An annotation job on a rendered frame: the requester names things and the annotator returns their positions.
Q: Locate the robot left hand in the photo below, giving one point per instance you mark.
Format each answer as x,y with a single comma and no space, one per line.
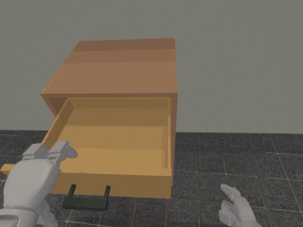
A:
31,180

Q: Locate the handle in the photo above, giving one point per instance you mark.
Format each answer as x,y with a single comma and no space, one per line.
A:
90,204

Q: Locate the drawer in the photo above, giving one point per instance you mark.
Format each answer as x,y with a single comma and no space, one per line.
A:
123,142

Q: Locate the cabinet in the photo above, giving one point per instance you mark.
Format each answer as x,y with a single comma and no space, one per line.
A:
118,68

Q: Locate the robot left forearm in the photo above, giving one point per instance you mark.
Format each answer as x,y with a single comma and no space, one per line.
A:
16,216

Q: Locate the robot right hand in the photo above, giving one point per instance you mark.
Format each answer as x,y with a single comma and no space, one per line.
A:
233,214

